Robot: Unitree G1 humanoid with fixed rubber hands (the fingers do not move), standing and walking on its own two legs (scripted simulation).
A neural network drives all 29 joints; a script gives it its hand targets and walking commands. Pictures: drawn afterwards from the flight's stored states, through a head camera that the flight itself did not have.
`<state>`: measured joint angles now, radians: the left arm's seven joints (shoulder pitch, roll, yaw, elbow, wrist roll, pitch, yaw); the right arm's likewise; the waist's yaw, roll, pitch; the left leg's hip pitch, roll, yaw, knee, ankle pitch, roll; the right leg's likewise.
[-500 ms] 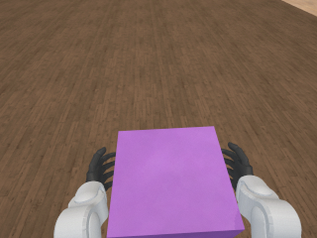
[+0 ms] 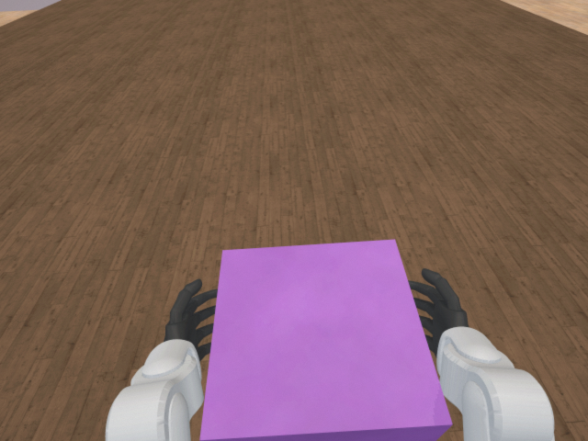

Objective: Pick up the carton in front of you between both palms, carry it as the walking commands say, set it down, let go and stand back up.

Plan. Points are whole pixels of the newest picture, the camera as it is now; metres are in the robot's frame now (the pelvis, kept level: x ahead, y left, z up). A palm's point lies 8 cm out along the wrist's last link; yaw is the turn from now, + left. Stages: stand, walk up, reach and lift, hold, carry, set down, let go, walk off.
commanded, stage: carry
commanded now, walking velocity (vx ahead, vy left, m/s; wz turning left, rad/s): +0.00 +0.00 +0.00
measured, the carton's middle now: (315, 367) +0.23 +0.00 +0.03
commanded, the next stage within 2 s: hold in 1.08 s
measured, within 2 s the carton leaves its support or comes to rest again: neither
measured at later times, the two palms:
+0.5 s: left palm (185, 337) +0.27 +0.17 +0.05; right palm (412, 330) +0.27 -0.13 +0.05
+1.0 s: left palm (189, 336) +0.28 +0.17 +0.04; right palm (409, 329) +0.28 -0.13 +0.04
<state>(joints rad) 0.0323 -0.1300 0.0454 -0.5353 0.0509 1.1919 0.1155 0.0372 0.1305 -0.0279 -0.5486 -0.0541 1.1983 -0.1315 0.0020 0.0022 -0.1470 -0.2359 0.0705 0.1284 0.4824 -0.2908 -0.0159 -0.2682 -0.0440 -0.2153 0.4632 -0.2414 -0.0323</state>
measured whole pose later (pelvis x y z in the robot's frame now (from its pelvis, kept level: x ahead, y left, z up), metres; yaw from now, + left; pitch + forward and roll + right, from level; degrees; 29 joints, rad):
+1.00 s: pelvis +0.00 +0.02 +0.00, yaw +0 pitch +2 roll +0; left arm -0.18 -0.14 0.16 0.12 0.21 0.72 0.04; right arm -0.17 0.14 -0.15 0.11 -0.21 0.72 -0.02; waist 0.00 0.00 -0.09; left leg -0.24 0.04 0.15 0.50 -0.30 0.02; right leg -0.28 -0.08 -0.19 0.50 -0.25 0.00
